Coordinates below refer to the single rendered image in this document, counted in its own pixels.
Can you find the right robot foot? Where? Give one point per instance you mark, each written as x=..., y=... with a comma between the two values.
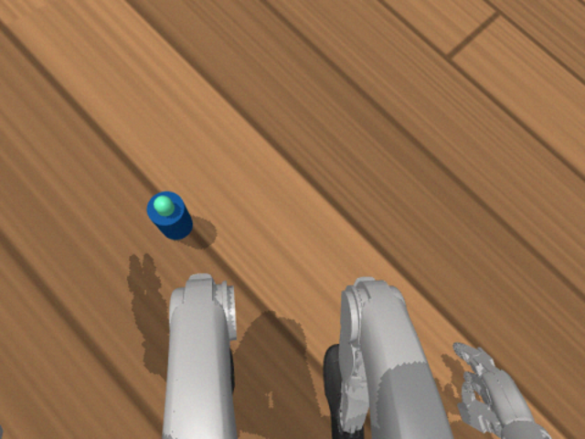
x=332, y=391

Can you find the bottle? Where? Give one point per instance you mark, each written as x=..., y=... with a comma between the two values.
x=169, y=214

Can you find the right robot hand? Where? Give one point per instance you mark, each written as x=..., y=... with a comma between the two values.
x=503, y=401

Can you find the right robot arm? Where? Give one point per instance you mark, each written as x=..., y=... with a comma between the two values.
x=524, y=430

